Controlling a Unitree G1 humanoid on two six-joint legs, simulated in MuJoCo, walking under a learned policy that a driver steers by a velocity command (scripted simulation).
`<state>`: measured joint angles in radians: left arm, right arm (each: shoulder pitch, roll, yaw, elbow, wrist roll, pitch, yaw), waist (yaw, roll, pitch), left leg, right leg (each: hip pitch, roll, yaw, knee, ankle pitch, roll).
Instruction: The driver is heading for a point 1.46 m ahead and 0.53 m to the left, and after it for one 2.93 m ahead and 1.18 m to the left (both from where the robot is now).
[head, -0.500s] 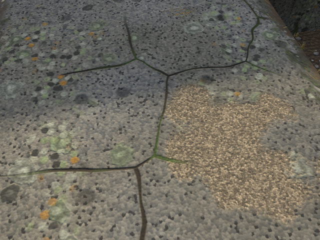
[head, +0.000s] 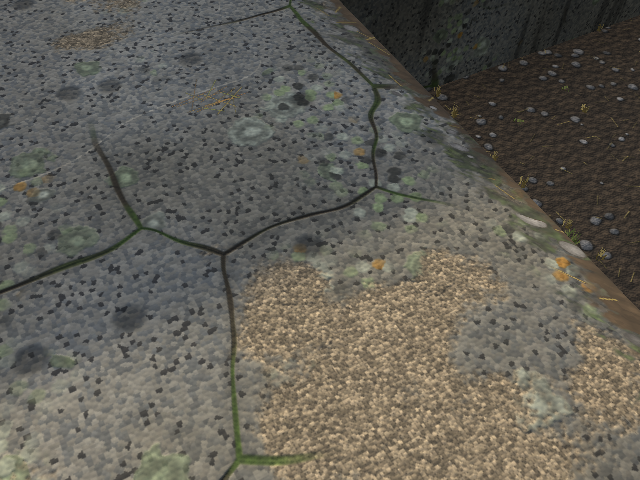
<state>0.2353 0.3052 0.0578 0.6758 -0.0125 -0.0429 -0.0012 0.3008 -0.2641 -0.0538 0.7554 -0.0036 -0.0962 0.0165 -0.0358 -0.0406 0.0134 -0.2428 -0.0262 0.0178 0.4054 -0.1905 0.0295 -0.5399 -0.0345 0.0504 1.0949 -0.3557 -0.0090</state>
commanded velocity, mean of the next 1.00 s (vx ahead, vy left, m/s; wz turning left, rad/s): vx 0.50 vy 0.00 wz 0.44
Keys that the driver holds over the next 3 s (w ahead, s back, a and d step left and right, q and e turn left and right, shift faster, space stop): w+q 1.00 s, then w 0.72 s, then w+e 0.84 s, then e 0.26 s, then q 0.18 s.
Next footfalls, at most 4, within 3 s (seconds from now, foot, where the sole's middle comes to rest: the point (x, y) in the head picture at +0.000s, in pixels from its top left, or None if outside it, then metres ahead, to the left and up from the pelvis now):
0.24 right None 0.27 -0.14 -0.78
0.74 left None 0.48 0.19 -0.78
1.22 right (250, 340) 0.82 0.15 -0.78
1.74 left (99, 314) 0.90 0.51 -0.78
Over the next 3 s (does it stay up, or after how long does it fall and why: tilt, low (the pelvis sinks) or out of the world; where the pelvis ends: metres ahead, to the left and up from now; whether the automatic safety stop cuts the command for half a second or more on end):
stays up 1.38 0.60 -0.01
